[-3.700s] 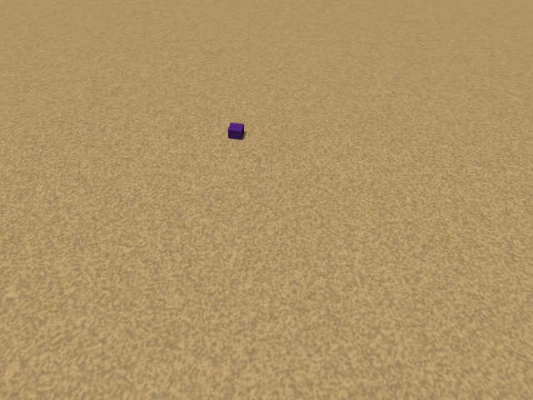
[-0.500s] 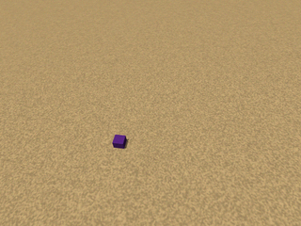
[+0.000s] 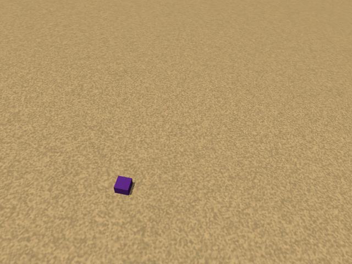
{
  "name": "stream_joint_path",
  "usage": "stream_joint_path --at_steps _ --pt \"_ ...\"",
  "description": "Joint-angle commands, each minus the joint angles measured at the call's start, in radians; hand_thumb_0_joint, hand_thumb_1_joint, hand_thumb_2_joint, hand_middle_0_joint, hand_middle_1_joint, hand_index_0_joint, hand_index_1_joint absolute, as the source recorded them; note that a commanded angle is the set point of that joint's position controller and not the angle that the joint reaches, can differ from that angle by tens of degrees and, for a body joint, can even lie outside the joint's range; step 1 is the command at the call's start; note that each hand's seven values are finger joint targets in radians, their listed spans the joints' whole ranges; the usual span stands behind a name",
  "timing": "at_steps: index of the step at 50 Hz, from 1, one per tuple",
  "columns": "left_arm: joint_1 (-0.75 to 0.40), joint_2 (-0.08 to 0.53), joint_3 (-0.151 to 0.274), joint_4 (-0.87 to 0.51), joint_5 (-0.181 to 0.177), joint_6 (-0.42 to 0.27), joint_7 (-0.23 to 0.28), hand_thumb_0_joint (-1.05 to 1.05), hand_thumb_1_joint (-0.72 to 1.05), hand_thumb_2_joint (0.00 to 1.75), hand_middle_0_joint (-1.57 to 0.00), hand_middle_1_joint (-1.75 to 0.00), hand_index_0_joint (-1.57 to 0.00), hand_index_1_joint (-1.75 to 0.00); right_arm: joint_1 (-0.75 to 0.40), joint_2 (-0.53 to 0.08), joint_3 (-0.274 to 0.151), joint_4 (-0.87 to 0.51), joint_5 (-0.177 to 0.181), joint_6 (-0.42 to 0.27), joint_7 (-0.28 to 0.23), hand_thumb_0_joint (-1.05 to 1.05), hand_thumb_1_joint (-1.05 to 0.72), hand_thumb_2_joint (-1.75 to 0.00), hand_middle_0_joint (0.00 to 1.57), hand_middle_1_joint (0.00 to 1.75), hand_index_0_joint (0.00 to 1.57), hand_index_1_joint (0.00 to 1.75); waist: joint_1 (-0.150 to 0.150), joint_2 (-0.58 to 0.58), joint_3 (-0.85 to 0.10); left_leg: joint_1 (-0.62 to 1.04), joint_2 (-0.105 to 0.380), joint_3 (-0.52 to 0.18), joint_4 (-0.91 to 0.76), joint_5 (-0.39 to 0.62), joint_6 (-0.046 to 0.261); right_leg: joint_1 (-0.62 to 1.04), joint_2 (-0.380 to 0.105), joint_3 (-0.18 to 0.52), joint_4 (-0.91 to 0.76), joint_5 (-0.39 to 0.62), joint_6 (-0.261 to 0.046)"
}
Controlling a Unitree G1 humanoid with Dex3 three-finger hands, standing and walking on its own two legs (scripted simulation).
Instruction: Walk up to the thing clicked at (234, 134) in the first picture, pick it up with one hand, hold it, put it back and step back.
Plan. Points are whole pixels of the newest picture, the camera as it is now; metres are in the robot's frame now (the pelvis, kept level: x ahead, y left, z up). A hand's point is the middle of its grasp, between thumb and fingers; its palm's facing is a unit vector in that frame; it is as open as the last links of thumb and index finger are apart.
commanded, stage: walk up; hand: left
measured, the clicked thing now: (123, 185) +0.69 +0.25 -0.73
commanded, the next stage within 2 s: none
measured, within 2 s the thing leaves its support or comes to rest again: neither
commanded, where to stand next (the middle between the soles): +0.29 +0.00 m, yaw +0 degrees
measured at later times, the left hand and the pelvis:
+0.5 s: hand (67, 249) +0.20 +0.25 -0.12, palm faces -0.02 -0.91 -0.42, open 7.4 cm; pelvis +0.16 -0.03 +0.00, yaw +1 degrees
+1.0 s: hand (80, 216) +0.29 +0.26 -0.16, palm faces -0.05 -0.92 -0.39, open 7.4 cm; pelvis +0.24 -0.01 -0.01, yaw -1 degrees
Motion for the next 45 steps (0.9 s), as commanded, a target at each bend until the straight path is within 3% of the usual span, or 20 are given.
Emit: stream_joint_path --at_steps 1,5,10,11,12,13,15,19,23,27,29,30,31,32,33,36,40,42,43,45 --pt "0.025 0.175 0.067 -0.062 0.006 -0.021 -0.008 0.0 0.9 0.9 -0.2 -0.3 -0.2 -0.3 0.037 -0.289 -0.09 -0.066 -0.01 -0.021 -0.016 0.0 -0.9 -0.9 0.2 0.3 0.2 0.3 -0.029 0.241 0.012 0.049 0.244 -0.232 -0.329 -0.119 0.191 -0.098 -0.058 -0.001 -0.151 0.054 0.031" --pt "-0.042 0.153 0.069 -0.078 0.01 -0.034 -0.016 0.0 0.9 0.9 -0.2 -0.3 -0.2 -0.3 0.046 -0.301 -0.093 -0.074 -0.009 -0.017 -0.009 0.0 -0.9 -0.9 0.2 0.3 0.2 0.3 -0.038 0.22 0.001 0.043 0.238 -0.19 -0.284 -0.091 0.188 -0.016 -0.046 -0.047 -0.354 0.135 0.024" --pt "0.066 0.182 0.093 -0.026 0.011 -0.056 0.001 0.0 0.9 0.9 -0.2 -0.3 -0.2 -0.3 0.007 -0.249 -0.07 -0.101 -0.005 0.009 -0.005 0.0 -0.9 -0.9 0.2 0.3 0.2 0.3 0.042 0.101 -0.06 -0.121 0.17 -0.119 -0.025 -0.14 0.111 0.347 0.041 -0.082 -0.497 0.152 0.005" --pt "0.149 0.221 0.109 -0.016 0.015 -0.065 0.013 0.0 0.9 0.9 -0.2 -0.3 -0.2 -0.3 0.03 -0.203 -0.051 -0.102 -0.006 0.01 -0.006 0.0 -0.9 -0.9 0.2 0.3 0.2 0.3 0.089 -0.046 -0.101 -0.19 0.102 -0.058 0.202 -0.148 0.08 0.457 -0.026 0.032 -0.598 0.012 -0.021" --pt "0.197 0.315 0.131 -0.028 0.019 -0.076 0.027 0.0 0.9 0.9 -0.2 -0.3 -0.2 -0.3 0.054 -0.133 -0.026 -0.117 -0.008 0.012 -0.006 0.0 -0.9 -0.9 0.2 0.3 0.2 0.3 0.096 -0.246 -0.096 -0.371 -0.019 -0.006 0.499 -0.3 0.022 0.517 -0.265 0.438 -0.749 -0.178 -0.098" --pt "0.168 0.345 0.126 -0.047 0.007 -0.072 0.026 0.0 0.9 0.9 -0.2 -0.3 -0.2 -0.3 0.033 -0.221 -0.052 -0.104 -0.012 0.023 -0.016 0.0 -0.9 -0.9 0.2 0.3 0.2 0.3 0.096 -0.152 -0.079 -0.429 -0.018 -0.099 0.578 -0.336 0.01 0.473 -0.376 0.653 -0.818 -0.228 -0.218" --pt "0.076 0.293 0.111 -0.074 -0.014 -0.07 0.032 0.0 0.9 0.9 -0.2 -0.3 -0.2 -0.3 0.043 -0.258 -0.059 -0.063 0.001 0.029 -0.021 0.0 -0.9 -0.9 0.2 0.3 0.2 0.3 0.057 -0.028 -0.019 -0.429 0.051 -0.186 0.604 -0.228 0.003 0.404 -0.325 0.487 -0.788 -0.08 -0.224" --pt "0.019 0.251 0.095 -0.101 -0.002 -0.071 0.034 0.0 0.9 0.9 -0.2 -0.3 -0.2 -0.3 0.097 -0.235 -0.065 -0.015 -0.01 0.038 0.0 0.0 -0.9 -0.9 0.2 0.3 0.2 0.3 0.012 -0.072 -0.028 -0.282 0.077 -0.141 0.433 -0.14 -0.022 0.268 -0.217 0.2 -0.756 0.114 -0.189" --pt "0.002 0.263 0.094 -0.119 0.01 -0.071 0.033 0.0 0.9 0.9 -0.2 -0.3 -0.2 -0.3 0.021 -0.205 -0.068 -0.036 -0.022 0.045 0.017 0.0 -0.9 -0.9 0.2 0.3 0.2 0.3 0.02 -0.09 -0.006 -0.205 0.084 -0.095 0.256 -0.073 -0.035 0.169 -0.21 0.134 -0.764 0.033 -0.194" --pt "-0.046 0.243 0.069 -0.123 0.007 -0.05 0.039 0.0 0.9 0.9 -0.2 -0.3 -0.2 -0.3 0.017 -0.172 -0.059 -0.01 -0.014 0.036 -0.003 0.0 -0.9 -0.9 0.2 0.3 0.2 0.3 -0.004 -0.064 -0.055 -0.023 0.033 -0.038 0.102 0.035 -0.035 0.11 -0.184 0.051 -0.621 0.262 -0.165" --pt "-0.054 0.196 0.044 -0.113 0.0 -0.033 0.044 0.0 0.9 0.9 -0.2 -0.3 -0.2 -0.3 0.049 -0.18 -0.063 0.017 -0.015 0.023 -0.02 0.0 -0.9 -0.9 0.2 0.3 0.2 0.3 -0.038 0.016 -0.092 0.119 -0.003 -0.032 -0.019 0.082 -0.016 0.061 -0.133 0.0 -0.45 0.292 -0.108" --pt "-0.025 0.142 0.026 -0.113 -0.002 -0.028 0.044 0.0 0.9 0.9 -0.2 -0.3 -0.2 -0.3 0.09 -0.235 -0.074 0.03 -0.02 0.016 -0.031 0.0 -0.9 -0.9 0.2 0.3 0.2 0.3 -0.051 0.166 -0.134 0.193 0.093 -0.156 -0.11 0.08 0.013 0.024 -0.081 -0.045 -0.304 0.206 -0.058" --pt "0.003 0.089 0.009 -0.124 -0.011 -0.024 0.043 0.0 0.9 0.9 -0.2 -0.3 -0.2 -0.3 0.102 -0.325 -0.093 0.014 -0.027 0.01 -0.035 0.0 -0.9 -0.9 0.2 0.3 0.2 0.3 -0.039 0.347 -0.123 0.215 0.295 -0.493 -0.204 0.011 0.087 -0.106 0.048 -0.091 -0.118 -0.096 0.006" --pt "0.033 0.175 0.035 -0.086 -0.007 -0.009 0.058 0.0 0.9 0.9 -0.2 -0.3 -0.2 -0.3 0.085 -0.384 -0.105 0.005 -0.008 0.015 -0.033 0.0 -0.9 -0.9 0.2 0.3 0.2 0.3 -0.045 0.301 -0.111 0.154 0.399 -0.636 -0.264 -0.149 0.21 -0.118 0.049 -0.03 -0.033 -0.259 -0.005" --pt "0.028 0.214 0.041 -0.061 -0.002 -0.004 0.062 0.0 0.9 0.9 -0.2 -0.3 -0.2 -0.3 0.043 -0.358 -0.106 0.002 -0.001 0.021 -0.035 0.0 -0.9 -0.9 0.2 0.3 0.2 0.3 -0.032 0.232 -0.074 0.126 0.383 -0.597 -0.254 -0.174 0.234 -0.131 0.018 0.01 0.025 -0.234 -0.005" --pt "0.031 0.192 0.045 -0.019 -0.006 -0.003 0.055 0.0 0.9 0.9 -0.2 -0.3 -0.2 -0.3 -0.025 -0.297 -0.078 -0.008 -0.011 0.022 -0.044 0.0 -0.9 -0.9 0.2 0.3 0.2 0.3 -0.005 0.265 -0.05 0.058 0.267 -0.353 -0.195 -0.009 0.165 -0.072 -0.019 0.025 -0.085 -0.142 -0.009" --pt "0.028 0.138 0.043 0.019 0.0 -0.006 0.053 0.0 0.9 0.9 -0.2 -0.3 -0.2 -0.3 -0.089 -0.265 -0.054 -0.017 -0.017 0.032 -0.045 0.0 -0.9 -0.9 0.2 0.3 0.2 0.3 0.0 0.262 -0.091 -0.033 0.241 -0.248 -0.103 0.18 0.161 0.119 0.02 -0.039 -0.298 -0.06 0.01" --pt "0.048 0.138 0.049 0.047 0.007 -0.006 0.059 0.0 0.9 0.9 -0.2 -0.3 -0.2 -0.3 -0.137 -0.253 -0.043 -0.022 -0.007 0.042 -0.044 0.0 -0.9 -0.9 0.2 0.3 0.2 0.3 0.032 0.227 -0.107 -0.112 0.219 -0.207 -0.041 0.09 0.126 0.246 0.045 -0.069 -0.435 0.085 0.004" --pt "0.03 0.144 0.051 0.047 0.013 -0.01 0.063 0.0 0.9 0.9 -0.2 -0.3 -0.2 -0.3 -0.144 -0.212 -0.025 -0.018 0.001 0.047 -0.044 0.0 -0.9 -0.9 0.2 0.3 0.2 0.3 0.04 0.185 -0.113 -0.129 0.195 -0.19 0.007 0.067 0.085 0.287 0.041 -0.04 -0.52 0.119 -0.006" --pt "-0.085 0.243 0.063 0.013 0.022 -0.028 0.065 0.0 0.9 0.9 -0.2 -0.3 -0.2 -0.3 -0.11 -0.134 -0.001 -0.002 0.015 0.053 -0.043 0.0 -0.9 -0.9 0.2 0.3 0.2 0.3 -0.009 -0.041 -0.09 -0.163 0.049 -0.099 0.144 -0.106 -0.02 0.199 -0.204 0.345 -0.685 0.096 -0.104"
